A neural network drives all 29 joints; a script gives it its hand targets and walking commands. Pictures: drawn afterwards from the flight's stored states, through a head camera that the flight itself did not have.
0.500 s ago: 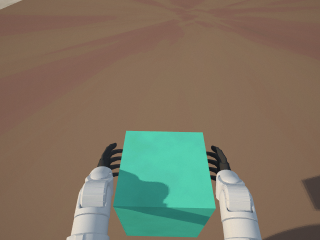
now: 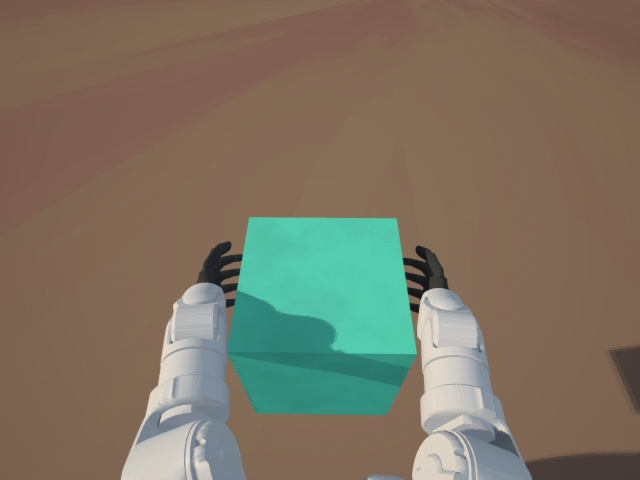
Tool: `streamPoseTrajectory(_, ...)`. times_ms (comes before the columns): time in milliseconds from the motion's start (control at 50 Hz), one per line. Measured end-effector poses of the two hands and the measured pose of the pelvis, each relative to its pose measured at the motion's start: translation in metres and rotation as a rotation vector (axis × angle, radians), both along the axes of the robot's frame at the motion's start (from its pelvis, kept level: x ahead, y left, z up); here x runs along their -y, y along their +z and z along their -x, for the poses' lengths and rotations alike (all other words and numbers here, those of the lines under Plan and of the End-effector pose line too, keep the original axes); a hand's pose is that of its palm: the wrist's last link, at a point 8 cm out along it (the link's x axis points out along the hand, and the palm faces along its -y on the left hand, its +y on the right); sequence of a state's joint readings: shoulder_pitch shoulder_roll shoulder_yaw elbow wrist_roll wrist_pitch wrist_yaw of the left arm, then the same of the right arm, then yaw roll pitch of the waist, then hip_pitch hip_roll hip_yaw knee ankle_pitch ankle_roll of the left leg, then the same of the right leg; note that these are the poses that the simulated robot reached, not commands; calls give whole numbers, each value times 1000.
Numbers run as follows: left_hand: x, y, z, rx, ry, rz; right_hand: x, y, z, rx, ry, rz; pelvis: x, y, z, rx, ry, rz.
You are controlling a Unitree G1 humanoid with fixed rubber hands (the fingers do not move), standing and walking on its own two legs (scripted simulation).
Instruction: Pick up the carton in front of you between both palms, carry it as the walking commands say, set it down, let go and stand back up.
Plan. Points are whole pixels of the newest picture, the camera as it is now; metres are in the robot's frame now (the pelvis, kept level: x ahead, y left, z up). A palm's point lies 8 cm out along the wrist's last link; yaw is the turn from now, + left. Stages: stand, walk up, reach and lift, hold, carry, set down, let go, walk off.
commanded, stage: set down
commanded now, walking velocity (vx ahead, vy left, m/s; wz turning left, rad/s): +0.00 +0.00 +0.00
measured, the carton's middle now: (321, 322) +0.35 +0.01 -0.06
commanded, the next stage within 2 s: none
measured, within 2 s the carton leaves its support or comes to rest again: neither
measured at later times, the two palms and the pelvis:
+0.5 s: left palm (247, 327) +0.40 +0.14 -0.18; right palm (411, 340) +0.38 -0.16 -0.18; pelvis -0.01 +0.01 -0.11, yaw +1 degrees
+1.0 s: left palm (272, 349) +0.43 +0.11 -0.34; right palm (408, 365) +0.40 -0.18 -0.34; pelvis -0.04 +0.01 -0.24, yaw +2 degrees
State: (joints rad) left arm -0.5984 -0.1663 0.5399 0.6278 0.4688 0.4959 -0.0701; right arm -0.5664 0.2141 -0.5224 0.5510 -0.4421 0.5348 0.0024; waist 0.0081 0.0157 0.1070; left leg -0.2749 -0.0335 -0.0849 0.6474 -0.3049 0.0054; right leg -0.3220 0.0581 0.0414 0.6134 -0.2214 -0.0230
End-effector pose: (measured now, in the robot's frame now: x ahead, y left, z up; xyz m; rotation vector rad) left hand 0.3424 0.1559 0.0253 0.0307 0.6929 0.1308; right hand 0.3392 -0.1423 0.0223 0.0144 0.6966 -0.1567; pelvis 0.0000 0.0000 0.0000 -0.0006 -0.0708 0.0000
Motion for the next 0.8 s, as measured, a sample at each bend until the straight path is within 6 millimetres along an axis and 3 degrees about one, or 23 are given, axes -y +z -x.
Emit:
streamPoseTrajectory(160, -4, -80, -12, -20, -17, -26, -4, -81, -11, -20, 23, 30, 2, -20, 8, -246, 17, 1)
streamPoseTrajectory(320, 8, -164, -33, 32, -52, 2, 8, -166, -16, 34, -47, 15, -6, -64, 16, -519, 14, 2)
streamPoseTrajectory(580, 16, -223, -62, 30, -32, 43, 16, -223, -43, 35, -73, -6, -15, -129, 11, -716, 12, 0)
streamPoseTrajectory(800, 29, -300, -75, 13, -64, 36, 29, -297, -52, 18, -81, 10, -17, -182, 20, -827, 23, 0)
